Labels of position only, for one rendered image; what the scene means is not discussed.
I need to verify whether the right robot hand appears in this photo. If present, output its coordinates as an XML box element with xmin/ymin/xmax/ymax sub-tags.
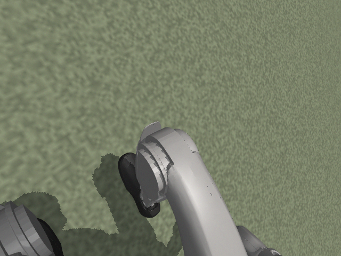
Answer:
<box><xmin>236</xmin><ymin>226</ymin><xmax>267</xmax><ymax>256</ymax></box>

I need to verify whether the left robot foot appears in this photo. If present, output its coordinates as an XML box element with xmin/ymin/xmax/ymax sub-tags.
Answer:
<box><xmin>37</xmin><ymin>218</ymin><xmax>64</xmax><ymax>256</ymax></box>

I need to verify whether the right robot foot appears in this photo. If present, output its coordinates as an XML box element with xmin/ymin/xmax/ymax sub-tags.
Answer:
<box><xmin>118</xmin><ymin>153</ymin><xmax>160</xmax><ymax>218</ymax></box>

